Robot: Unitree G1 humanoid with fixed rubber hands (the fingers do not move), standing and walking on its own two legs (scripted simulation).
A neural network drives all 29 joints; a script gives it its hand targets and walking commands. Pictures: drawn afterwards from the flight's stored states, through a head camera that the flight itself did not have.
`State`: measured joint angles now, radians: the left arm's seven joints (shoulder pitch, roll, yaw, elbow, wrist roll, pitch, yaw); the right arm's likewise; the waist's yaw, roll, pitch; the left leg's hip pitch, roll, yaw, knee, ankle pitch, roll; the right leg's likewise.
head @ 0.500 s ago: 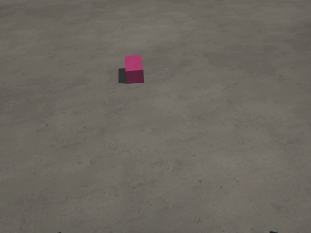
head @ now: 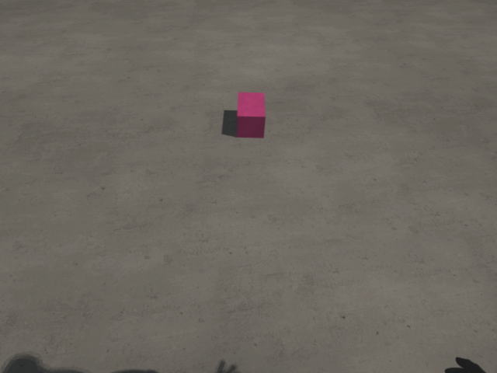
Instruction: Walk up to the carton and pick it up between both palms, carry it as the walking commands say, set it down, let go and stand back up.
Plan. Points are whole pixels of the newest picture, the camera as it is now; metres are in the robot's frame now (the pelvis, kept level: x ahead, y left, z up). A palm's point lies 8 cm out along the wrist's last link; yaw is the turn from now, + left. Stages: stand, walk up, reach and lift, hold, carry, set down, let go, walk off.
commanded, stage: walk up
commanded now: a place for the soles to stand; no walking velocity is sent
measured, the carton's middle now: (250, 114) +1.73 +0.03 -0.69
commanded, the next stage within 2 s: none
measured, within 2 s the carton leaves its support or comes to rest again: neither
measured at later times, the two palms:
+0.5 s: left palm (117, 243) +0.37 +0.30 -0.08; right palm (475, 344) +0.21 -0.37 -0.09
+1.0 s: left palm (124, 208) +0.50 +0.34 -0.12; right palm (397, 176) +0.58 -0.33 -0.06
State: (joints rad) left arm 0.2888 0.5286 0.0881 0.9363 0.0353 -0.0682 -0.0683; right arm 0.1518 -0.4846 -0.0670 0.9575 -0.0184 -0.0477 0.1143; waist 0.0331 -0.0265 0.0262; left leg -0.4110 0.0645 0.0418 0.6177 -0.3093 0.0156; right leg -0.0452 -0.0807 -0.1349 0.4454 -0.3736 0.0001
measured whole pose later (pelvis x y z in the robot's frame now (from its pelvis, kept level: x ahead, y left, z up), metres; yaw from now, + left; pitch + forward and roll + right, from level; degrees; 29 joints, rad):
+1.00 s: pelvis +0.46 +0.00 -0.01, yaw -1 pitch -1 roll +0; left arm 0.34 0.50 0.04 0.87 -0.01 -0.06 -0.05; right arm 0.19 -0.46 -0.04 0.82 0.01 -0.09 0.06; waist 0.03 -0.07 0.05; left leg -0.38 0.04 0.12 0.59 -0.19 0.04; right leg -0.38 -0.06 0.00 1.08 -0.39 -0.03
